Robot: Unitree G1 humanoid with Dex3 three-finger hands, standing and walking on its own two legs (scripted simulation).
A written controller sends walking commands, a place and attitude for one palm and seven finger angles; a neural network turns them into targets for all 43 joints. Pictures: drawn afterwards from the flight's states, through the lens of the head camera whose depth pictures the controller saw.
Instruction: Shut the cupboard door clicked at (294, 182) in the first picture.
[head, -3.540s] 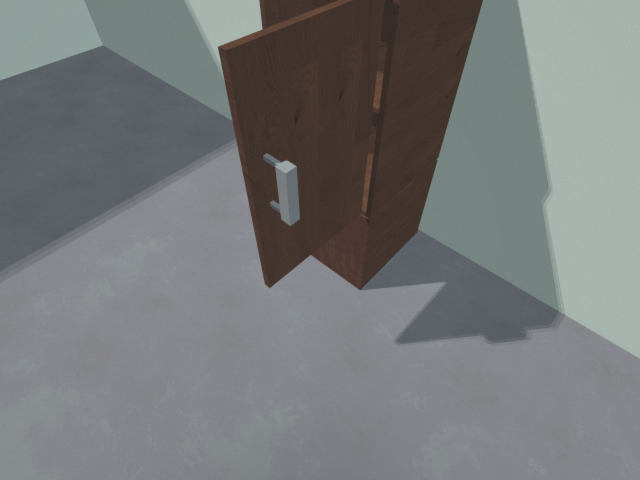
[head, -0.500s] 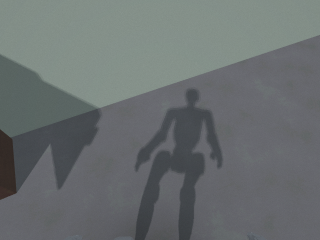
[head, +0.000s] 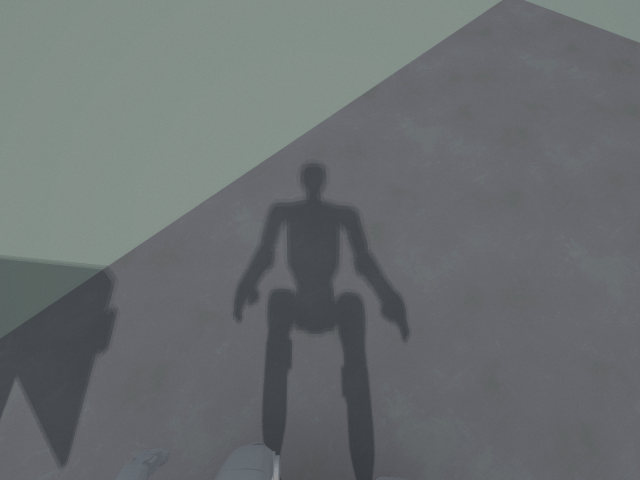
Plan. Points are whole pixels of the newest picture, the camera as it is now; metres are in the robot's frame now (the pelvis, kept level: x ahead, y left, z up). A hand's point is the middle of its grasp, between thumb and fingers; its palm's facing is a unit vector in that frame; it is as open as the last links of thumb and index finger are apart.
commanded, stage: walk around to get in front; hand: left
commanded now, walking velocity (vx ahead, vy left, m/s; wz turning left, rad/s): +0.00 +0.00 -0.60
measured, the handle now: out of the picture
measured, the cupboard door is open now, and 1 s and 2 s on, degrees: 88 88 88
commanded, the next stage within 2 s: walk to a spot facing it in 1.48 s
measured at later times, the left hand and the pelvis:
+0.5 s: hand (232, 425) +0.20 +0.15 -0.16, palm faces -0.31 -0.91 -0.29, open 7.4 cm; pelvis +0.03 -0.03 -0.01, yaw -18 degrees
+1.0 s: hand (310, 334) +0.34 +0.04 -0.16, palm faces -0.59 -0.79 -0.17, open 7.4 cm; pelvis +0.16 -0.08 +0.01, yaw -37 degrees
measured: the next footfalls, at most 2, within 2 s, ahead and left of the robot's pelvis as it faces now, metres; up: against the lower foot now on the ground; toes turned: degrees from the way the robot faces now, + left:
left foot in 0.16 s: +0.08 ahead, +0.14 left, +0.00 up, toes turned -3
right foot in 0.44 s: +0.02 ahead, -0.14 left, +0.00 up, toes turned -21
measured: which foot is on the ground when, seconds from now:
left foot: up 0.00-0.14, down 0.16-0.44, up 0.46-0.78, down 0.80-1.00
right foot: down 0.00-0.16, up 0.18-0.42, down 0.44-0.78, up 0.80-1.00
